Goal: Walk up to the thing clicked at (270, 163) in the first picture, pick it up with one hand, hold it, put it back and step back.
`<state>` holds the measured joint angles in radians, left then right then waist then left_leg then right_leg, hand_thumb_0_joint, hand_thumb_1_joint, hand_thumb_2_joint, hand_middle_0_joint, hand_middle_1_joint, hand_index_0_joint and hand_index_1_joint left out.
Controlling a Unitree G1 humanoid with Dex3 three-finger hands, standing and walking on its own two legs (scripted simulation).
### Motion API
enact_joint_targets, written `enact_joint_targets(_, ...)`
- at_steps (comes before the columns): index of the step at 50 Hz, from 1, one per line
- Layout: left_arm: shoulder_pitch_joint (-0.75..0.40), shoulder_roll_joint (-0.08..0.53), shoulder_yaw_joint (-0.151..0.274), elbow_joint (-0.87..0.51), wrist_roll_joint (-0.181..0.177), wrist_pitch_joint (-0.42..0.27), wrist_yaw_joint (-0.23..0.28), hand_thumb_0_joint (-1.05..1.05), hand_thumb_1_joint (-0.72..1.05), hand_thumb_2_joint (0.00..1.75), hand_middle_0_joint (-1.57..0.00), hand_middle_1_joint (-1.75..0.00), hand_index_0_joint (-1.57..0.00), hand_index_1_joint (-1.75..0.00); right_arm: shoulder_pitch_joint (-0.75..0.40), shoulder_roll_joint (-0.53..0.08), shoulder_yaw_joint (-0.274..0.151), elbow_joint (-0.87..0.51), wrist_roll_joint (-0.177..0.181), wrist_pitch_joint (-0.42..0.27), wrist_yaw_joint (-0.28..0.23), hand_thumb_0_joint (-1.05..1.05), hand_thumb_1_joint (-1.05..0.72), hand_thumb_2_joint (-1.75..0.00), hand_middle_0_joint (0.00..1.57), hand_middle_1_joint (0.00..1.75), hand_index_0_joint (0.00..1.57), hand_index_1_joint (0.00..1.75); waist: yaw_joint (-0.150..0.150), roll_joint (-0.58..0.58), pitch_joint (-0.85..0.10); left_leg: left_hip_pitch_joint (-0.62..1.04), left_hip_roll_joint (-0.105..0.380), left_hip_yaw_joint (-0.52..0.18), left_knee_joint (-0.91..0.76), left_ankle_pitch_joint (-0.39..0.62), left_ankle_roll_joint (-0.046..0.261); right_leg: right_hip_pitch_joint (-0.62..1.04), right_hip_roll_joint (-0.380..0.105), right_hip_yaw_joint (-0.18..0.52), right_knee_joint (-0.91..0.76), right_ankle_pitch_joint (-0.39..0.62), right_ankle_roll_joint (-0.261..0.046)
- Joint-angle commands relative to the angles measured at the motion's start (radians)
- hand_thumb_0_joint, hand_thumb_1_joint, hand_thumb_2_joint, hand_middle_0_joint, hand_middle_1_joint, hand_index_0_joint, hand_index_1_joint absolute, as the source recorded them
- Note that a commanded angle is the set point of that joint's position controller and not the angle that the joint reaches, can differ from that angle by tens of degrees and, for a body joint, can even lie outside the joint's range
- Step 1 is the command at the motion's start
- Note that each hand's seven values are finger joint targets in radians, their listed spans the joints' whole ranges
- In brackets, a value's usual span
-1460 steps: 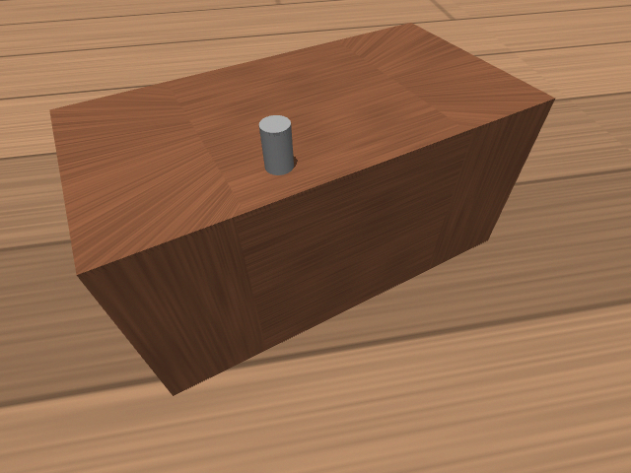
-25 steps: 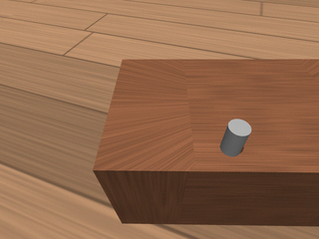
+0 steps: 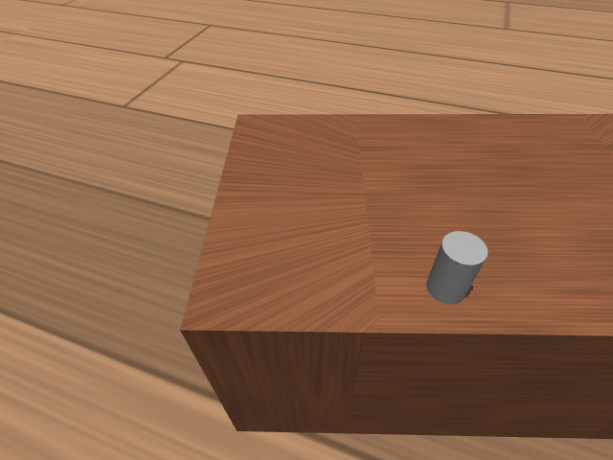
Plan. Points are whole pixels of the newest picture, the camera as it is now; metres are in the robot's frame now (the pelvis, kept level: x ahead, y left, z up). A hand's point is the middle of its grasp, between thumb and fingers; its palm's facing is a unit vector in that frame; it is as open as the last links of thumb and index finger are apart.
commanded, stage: stand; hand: right
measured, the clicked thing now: (454, 268) +0.46 -0.23 -0.07
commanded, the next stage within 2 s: step back in 0.02 s
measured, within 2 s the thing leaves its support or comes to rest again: neither
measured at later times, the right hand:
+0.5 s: hand out of the picture +0.00 -0.25 -0.17, palm faces -0.05 +0.91 -0.42, open 7.4 cm
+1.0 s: hand out of the picture -0.08 -0.22 -0.18, palm faces +0.08 +0.93 -0.36, open 7.4 cm
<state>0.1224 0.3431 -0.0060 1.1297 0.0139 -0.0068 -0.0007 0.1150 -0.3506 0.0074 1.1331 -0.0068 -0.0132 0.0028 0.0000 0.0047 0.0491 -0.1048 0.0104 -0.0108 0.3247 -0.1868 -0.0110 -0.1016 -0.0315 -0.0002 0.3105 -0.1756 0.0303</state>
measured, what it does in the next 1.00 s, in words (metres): walks backwards: left foot, then right foot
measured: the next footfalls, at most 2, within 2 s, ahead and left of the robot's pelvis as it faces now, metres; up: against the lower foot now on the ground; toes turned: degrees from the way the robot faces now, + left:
left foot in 0.50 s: -0.09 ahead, +0.14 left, +0.00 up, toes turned -1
right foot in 0.92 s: -0.13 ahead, -0.06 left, +0.00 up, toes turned -1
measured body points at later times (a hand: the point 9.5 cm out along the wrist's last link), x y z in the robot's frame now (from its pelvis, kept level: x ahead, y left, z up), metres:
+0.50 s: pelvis -0.08 +0.03 -0.03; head -0.01 +0.04 +0.41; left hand +0.05 +0.34 -0.16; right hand +0.00 -0.30 -0.15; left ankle -0.13 +0.14 -0.75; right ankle +0.00 -0.14 -0.75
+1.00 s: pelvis -0.17 +0.04 -0.03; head -0.11 +0.03 +0.42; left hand -0.05 +0.35 -0.14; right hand -0.08 -0.27 -0.15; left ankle -0.14 +0.14 -0.74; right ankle -0.17 -0.06 -0.75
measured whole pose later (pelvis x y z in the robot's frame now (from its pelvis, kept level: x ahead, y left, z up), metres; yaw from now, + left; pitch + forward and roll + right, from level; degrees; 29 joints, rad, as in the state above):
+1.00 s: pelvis -0.17 +0.04 -0.03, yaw -5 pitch -3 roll -1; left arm 0.16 0.35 0.06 0.86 0.04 0.05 0.00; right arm 0.11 -0.38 -0.05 0.86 0.01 0.05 -0.02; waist 0.00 0.05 0.18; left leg -0.36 0.00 0.00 0.79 -0.41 0.03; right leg -0.26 0.08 0.04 0.63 -0.32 -0.04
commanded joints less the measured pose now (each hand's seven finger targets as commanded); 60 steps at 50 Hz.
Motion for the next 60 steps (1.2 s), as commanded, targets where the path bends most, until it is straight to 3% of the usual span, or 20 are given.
enact_joint_targets(1,-0.037,0.276,0.087,-0.088,-0.018,-0.011,0.017,0.0,0.9,0.9,-0.2,-0.3,-0.2,-0.3,-0.055,-0.267,-0.07,-0.065,0.0,0.003,-0.008,0.0,-0.9,-0.9,0.2,0.3,0.2,0.3,0.006,-0.01,0.04,-0.063,0.104,-0.09,0.039,0.29,0.057,-0.074,-0.077,0.075,0.065,0.277,-0.046)
enact_joint_targets(5,-0.017,0.241,0.09,-0.13,-0.019,0.003,0.024,0.0,0.9,0.9,-0.2,-0.3,-0.2,-0.3,-0.027,-0.263,-0.088,-0.108,0.013,0.02,-0.006,0.0,-0.9,-0.9,0.2,0.3,0.2,0.3,-0.007,0.028,-0.086,-0.04,0.139,-0.092,0.093,0.425,0.111,-0.044,-0.041,0.033,0.191,0.28,-0.067)
enact_joint_targets(9,-0.003,0.233,0.09,-0.168,-0.009,0.018,0.023,0.0,0.9,0.9,-0.2,-0.3,-0.2,-0.3,-0.052,-0.271,-0.108,-0.159,0.013,0.039,-0.006,0.0,-0.9,-0.9,0.2,0.3,0.2,0.3,0.0,0.064,-0.127,-0.099,0.135,-0.098,0.157,0.271,0.143,-0.066,-0.042,0.05,0.249,0.182,-0.094)
enact_joint_targets(13,-0.021,0.337,0.123,-0.212,0.006,0.017,0.022,0.0,0.9,0.9,-0.2,-0.3,-0.2,-0.3,-0.042,-0.209,-0.103,-0.2,0.01,0.06,0.001,0.0,-0.9,-0.9,0.2,0.3,0.2,0.3,0.021,-0.175,-0.111,-0.191,-0.088,0.017,0.549,-0.186,0.048,-0.13,-0.293,0.318,0.041,0.272,-0.268)
enact_joint_targets(15,-0.055,0.362,0.133,-0.254,0.029,0.01,0.028,0.0,0.9,0.9,-0.2,-0.3,-0.2,-0.3,0.009,-0.214,-0.106,-0.208,0.0,0.074,0.001,0.0,-0.9,-0.9,0.2,0.3,0.2,0.3,0.014,-0.216,-0.075,-0.226,-0.066,-0.083,0.746,-0.417,0.05,-0.223,-0.379,0.394,0.028,0.31,-0.346)
enact_joint_targets(18,-0.136,0.308,0.123,-0.3,0.032,0.015,0.031,0.0,0.9,0.9,-0.2,-0.3,-0.2,-0.3,0.081,-0.222,-0.111,-0.203,0.023,0.066,0.006,0.0,-0.9,-0.9,0.2,0.3,0.2,0.3,-0.023,-0.213,-0.122,-0.231,-0.062,-0.086,0.742,-0.35,0.047,-0.173,-0.263,0.228,0.107,0.305,-0.271)
enact_joint_targets(22,-0.083,0.295,0.126,-0.33,0.03,0.033,0.035,0.0,0.9,0.9,-0.2,-0.3,-0.2,-0.3,0.103,-0.225,-0.106,-0.225,0.002,0.049,-0.004,0.0,-0.9,-0.9,0.2,0.3,0.2,0.3,0.008,-0.205,-0.151,-0.249,-0.015,-0.044,0.363,-0.281,0.036,-0.011,-0.225,0.215,0.221,0.328,-0.208)
enact_joint_targets(24,-0.092,0.283,0.118,-0.343,0.001,0.053,0.028,0.0,0.9,0.9,-0.2,-0.3,-0.2,-0.3,0.147,-0.213,-0.113,-0.216,-0.021,0.031,-0.013,0.0,-0.9,-0.9,0.2,0.3,0.2,0.3,-0.035,-0.148,-0.136,-0.129,-0.012,-0.005,0.028,0.025,0.029,-0.048,-0.158,0.144,0.359,0.317,-0.146)
enact_joint_targets(25,-0.053,0.227,0.105,-0.351,-0.009,0.062,0.024,0.0,0.9,0.9,-0.2,-0.3,-0.2,-0.3,0.123,-0.267,-0.13,-0.224,-0.04,0.025,-0.018,0.0,-0.9,-0.9,0.2,0.3,0.2,0.3,-0.008,0.038,-0.123,-0.032,0.09,-0.175,0.021,0.289,0.02,-0.201,-0.036,0.097,0.507,0.116,-0.097)
enact_joint_targets(26,-0.033,0.175,0.095,-0.355,-0.012,0.063,0.03,0.0,0.9,0.9,-0.2,-0.3,-0.2,-0.3,0.106,-0.345,-0.147,-0.241,-0.052,0.024,-0.019,0.0,-0.9,-0.9,0.2,0.3,0.2,0.3,0.012,0.24,-0.103,0.096,0.225,-0.357,0.061,0.589,0.04,-0.456,0.124,0.084,0.626,-0.387,-0.066)
enact_joint_targets(27,-0.045,0.205,0.105,-0.349,-0.002,0.068,0.042,0.0,0.9,0.9,-0.2,-0.3,-0.2,-0.3,0.094,-0.382,-0.152,-0.253,-0.043,0.027,-0.018,0.0,-0.9,-0.9,0.2,0.3,0.2,0.3,-0.016,0.159,-0.105,0.033,0.297,-0.349,0.103,0.679,0.147,-0.438,0.147,0.171,0.708,-0.447,-0.053)
enact_joint_targets(28,-0.078,0.218,0.108,-0.353,0.006,0.065,0.054,0.0,0.9,0.9,-0.2,-0.3,-0.2,-0.3,0.085,-0.412,-0.16,-0.275,-0.034,0.027,-0.021,0.0,-0.9,-0.9,0.2,0.3,0.2,0.3,-0.056,0.241,-0.095,-0.08,0.381,-0.468,0.031,0.524,0.234,-0.41,0.147,0.203,0.796,-0.482,-0.042)
enact_joint_targets(32,0.012,0.218,0.114,-0.331,-0.007,0.062,0.036,0.0,0.9,0.9,-0.2,-0.3,-0.2,-0.3,-0.026,-0.26,-0.124,-0.304,-0.028,0.022,-0.042,0.0,-0.9,-0.9,0.2,0.3,0.2,0.3,0.043,0.145,-0.04,0.047,0.166,-0.163,0.128,0.54,0.085,-0.495,0.143,0.212,0.841,-0.24,-0.058)
enact_joint_targets(41,0.005,0.206,0.122,-0.371,0.016,0.038,0.022,0.0,0.9,0.9,-0.2,-0.3,-0.2,-0.3,0.079,-0.269,-0.139,-0.331,-0.013,0.023,-0.044,0.0,-0.9,-0.9,0.2,0.3,0.2,0.3,-0.031,0.114,-0.1,0.14,0.254,-0.212,0.183,0.462,0.225,-0.346,0.074,0.095,0.485,-0.287,-0.024)
enact_joint_targets(46,0.099,0.216,0.136,-0.328,0.032,0.02,0.016,0.0,0.9,0.9,-0.2,-0.3,-0.2,-0.3,0.01,-0.252,-0.125,-0.357,0.007,0.037,-0.032,0.0,-0.9,-0.9,0.2,0.3,0.2,0.3,0.016,0.032,-0.129,-0.088,0.172,-0.135,0.302,0.215,0.138,-0.056,0.037,0.098,0.112,0.082,-0.08)
enact_joint_targets(47,0.103,0.268,0.149,-0.34,0.039,0.014,0.017,0.0,0.9,0.9,-0.2,-0.3,-0.2,-0.3,0.004,-0.236,-0.117,-0.371,0.017,0.034,-0.03,0.0,-0.9,-0.9,0.2,0.3,0.2,0.3,0.018,-0.085,-0.135,-0.208,0.104,-0.099,0.384,0.081,0.094,-0.003,-0.074,0.261,0.13,0.215,-0.134)
enact_joint_targets(48,0.054,0.322,0.157,-0.356,0.022,0.019,0.013,0.0,0.9,0.9,-0.2,-0.3,-0.2,-0.3,-0.019,-0.205,-0.107,-0.373,0.02,0.035,-0.031,0.0,-0.9,-0.9,0.2,0.3,0.2,0.3,0.028,-0.224,-0.074,-0.279,-0.061,-0.028,0.534,-0.161,0.036,-0.086,-0.213,0.431,0.081,0.283,-0.266)
enact_joint_targets(49,0.024,0.347,0.159,-0.388,0.031,0.016,0.014,0.0,0.9,0.9,-0.2,-0.3,-0.2,-0.3,-0.011,-0.22,-0.116,-0.362,0.015,0.045,-0.04,0.0,-0.9,-0.9,0.2,0.3,0.2,0.3,0.049,-0.292,-0.035,-0.261,-0.094,-0.061,0.755,-0.467,0.017,-0.207,-0.344,0.567,0.036,0.337,-0.369)
enact_joint_targets(53,-0.027,0.242,0.142,-0.425,0.015,0.019,0.025,0.0,0.9,0.9,-0.2,-0.3,-0.2,-0.3,0.069,-0.221,-0.105,-0.318,0.016,0.04,-0.039,0.0,-0.9,-0.9,0.2,0.3,0.2,0.3,0.001,-0.129,-0.03,-0.322,-0.127,-0.147,0.864,-0.375,0.01,-0.141,-0.184,0.285,0.116,0.459,-0.264)
enact_joint_targets(60,0.051,0.231,0.142,-0.453,0.031,0.043,0.027,0.0,0.9,0.9,-0.2,-0.3,-0.2,-0.3,0.088,-0.204,-0.093,-0.35,0.001,0.019,-0.049,0.0,-0.9,-0.9,0.2,0.3,0.2,0.3,0.048,-0.198,-0.154,-0.342,-0.046,-0.037,0.438,-0.334,-0.011,0.139,-0.166,0.244,0.21,0.473,-0.243)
